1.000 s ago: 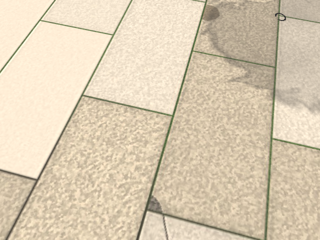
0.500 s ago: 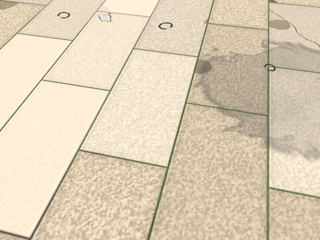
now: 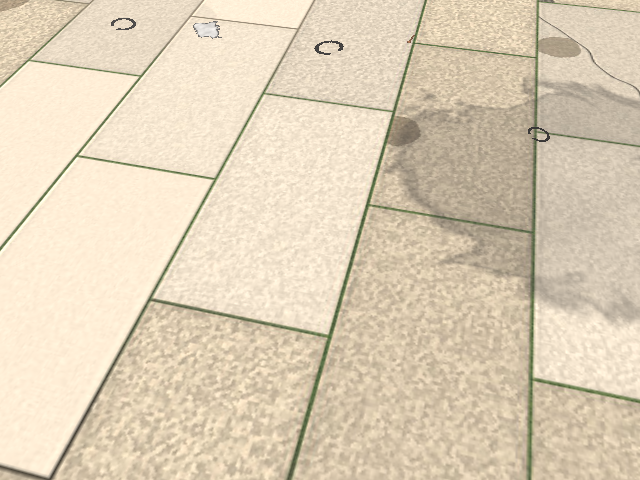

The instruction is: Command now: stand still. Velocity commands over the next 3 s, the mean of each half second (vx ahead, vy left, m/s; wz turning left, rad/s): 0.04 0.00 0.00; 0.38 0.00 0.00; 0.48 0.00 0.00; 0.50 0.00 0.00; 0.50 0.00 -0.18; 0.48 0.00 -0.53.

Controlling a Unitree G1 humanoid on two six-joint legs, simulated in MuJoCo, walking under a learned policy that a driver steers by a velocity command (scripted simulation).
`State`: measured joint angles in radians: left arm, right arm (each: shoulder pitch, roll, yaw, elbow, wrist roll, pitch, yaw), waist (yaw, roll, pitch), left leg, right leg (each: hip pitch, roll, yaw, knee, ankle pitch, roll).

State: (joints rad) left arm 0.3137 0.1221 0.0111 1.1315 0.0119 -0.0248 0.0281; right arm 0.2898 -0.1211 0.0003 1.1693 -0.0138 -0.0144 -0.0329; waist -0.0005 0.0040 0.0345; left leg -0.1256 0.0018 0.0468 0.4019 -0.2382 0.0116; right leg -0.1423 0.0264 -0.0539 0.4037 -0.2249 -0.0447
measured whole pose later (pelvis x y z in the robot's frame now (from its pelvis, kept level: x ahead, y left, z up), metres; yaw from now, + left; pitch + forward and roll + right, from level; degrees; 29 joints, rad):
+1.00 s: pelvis +0.18 +0.05 +0.00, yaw +0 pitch +1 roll +0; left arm 0.11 0.19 0.05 0.99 0.03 -0.04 -0.04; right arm 0.54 -0.11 -0.01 1.12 -0.02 -0.09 -0.01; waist -0.03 -0.03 0.02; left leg 0.04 -0.06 0.08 0.23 -0.29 0.07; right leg -0.65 -0.07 -0.06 0.91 -0.11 -0.05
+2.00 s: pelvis +0.76 +0.06 +0.00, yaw +0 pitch +0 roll +1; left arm 0.20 0.21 0.06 0.95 0.04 -0.05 -0.02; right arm 0.39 -0.19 -0.05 1.06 -0.01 -0.10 0.00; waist -0.01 -0.04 0.03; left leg -0.10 -0.09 0.11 0.27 -0.18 0.11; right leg -0.60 -0.11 0.00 1.03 -0.18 -0.05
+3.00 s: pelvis +1.31 +0.01 +0.00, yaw -24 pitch +1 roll +0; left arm 0.31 0.30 0.09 0.85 0.02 -0.03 -0.01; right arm 0.16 -0.24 -0.04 0.78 -0.03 -0.08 -0.01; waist 0.04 -0.04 0.05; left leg -0.30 0.00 0.08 0.46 -0.17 0.03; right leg -0.41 0.04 0.04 1.14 -0.39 -0.06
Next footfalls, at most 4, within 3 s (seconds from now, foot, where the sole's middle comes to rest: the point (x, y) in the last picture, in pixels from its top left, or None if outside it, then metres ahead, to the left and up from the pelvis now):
0.70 left None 0.12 0.12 -0.78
1.18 right None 0.46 -0.04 -0.78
1.74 left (285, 373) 0.78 0.12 -0.78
2.30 right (353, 271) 1.09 -0.05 -0.78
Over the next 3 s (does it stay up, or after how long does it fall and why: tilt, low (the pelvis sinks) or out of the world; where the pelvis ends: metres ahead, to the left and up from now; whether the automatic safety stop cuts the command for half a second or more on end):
stays up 1.31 0.01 0.00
